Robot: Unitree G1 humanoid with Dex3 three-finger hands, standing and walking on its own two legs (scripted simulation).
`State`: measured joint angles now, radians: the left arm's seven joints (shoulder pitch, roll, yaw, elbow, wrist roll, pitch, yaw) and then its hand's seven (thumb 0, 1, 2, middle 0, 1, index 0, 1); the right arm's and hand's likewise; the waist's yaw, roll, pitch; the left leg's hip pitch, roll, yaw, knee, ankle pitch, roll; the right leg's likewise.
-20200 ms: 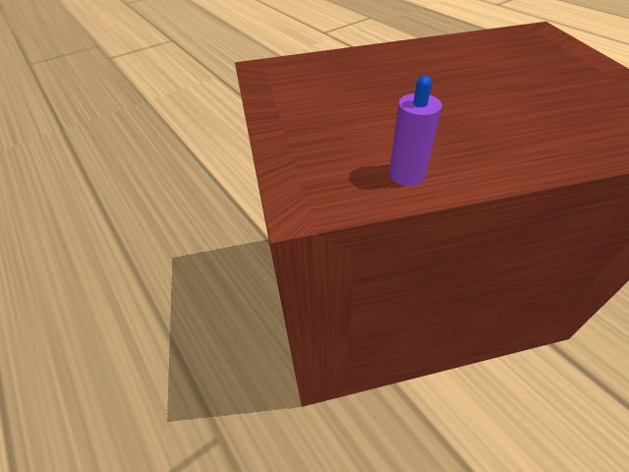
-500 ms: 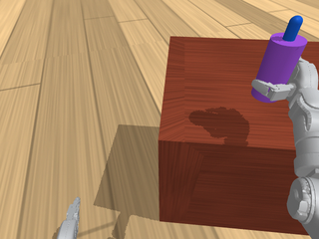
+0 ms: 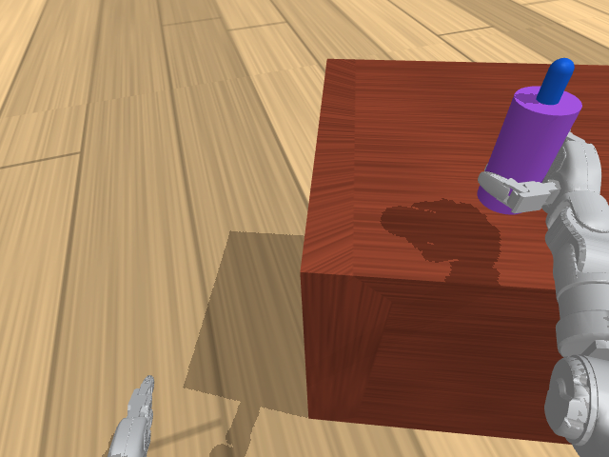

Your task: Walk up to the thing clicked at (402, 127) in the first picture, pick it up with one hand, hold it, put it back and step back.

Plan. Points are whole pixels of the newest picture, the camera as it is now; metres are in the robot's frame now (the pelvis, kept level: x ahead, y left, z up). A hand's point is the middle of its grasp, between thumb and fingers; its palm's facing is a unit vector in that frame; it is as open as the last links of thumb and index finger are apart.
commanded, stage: lower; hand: right
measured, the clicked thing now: (529, 139) +0.44 -0.22 +0.21
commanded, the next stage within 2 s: loosen in 1.24 s
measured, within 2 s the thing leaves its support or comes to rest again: rests again in 1.06 s
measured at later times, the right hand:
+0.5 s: hand (507, 190) +0.44 -0.22 +0.13, palm faces +0.20 +0.98 +0.01, open 9.7 cm
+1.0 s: hand (497, 203) +0.45 -0.22 +0.09, palm faces +0.20 +0.98 +0.01, open 9.7 cm
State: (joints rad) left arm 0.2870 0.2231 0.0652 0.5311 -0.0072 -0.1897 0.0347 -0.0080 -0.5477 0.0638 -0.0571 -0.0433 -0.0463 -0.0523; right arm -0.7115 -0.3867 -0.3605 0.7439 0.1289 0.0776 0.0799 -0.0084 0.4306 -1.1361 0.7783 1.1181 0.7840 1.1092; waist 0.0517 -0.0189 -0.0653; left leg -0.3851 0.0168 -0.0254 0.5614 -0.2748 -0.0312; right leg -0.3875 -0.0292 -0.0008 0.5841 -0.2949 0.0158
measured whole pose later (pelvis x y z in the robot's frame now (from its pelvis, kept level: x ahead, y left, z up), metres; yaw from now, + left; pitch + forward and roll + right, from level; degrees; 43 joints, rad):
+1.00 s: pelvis -0.01 +0.00 -0.02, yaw +1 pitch +11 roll +1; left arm 0.30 0.23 0.04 0.41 0.00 -0.13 0.04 -0.01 -0.53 0.05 -0.05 -0.04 -0.05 -0.04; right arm -0.71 -0.42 -0.39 0.96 0.12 -0.20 0.09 -0.01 0.43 -1.14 0.77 1.13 0.78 1.12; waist 0.10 0.00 -0.09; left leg -0.57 0.00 -0.03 0.71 -0.32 -0.03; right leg -0.58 -0.04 0.00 0.75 -0.36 0.02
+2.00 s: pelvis -0.02 +0.00 -0.03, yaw +1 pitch +11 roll +1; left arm 0.33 0.24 0.04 0.34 0.00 -0.10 0.04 -0.01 -0.53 0.05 -0.06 -0.05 -0.06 -0.05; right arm -0.72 -0.43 -0.41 0.97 0.11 -0.22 0.10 -0.01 0.36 -0.39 0.76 0.59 0.76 0.58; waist 0.11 0.00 -0.09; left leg -0.63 0.00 -0.03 0.77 -0.34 -0.03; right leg -0.63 -0.04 0.00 0.81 -0.37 0.02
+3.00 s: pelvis +0.01 +0.00 +0.00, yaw +0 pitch +6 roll +1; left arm 0.35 0.25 0.06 0.44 -0.04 -0.06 0.01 -0.01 -0.53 0.07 -0.05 -0.04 -0.05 -0.05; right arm -0.51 -0.66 -0.49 0.56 0.01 -0.06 0.02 -0.02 0.57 -0.04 0.06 0.05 0.06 0.05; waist -0.02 -0.04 -0.07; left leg -0.38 0.01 -0.02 0.57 -0.29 -0.03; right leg -0.39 -0.03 0.00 0.61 -0.32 0.02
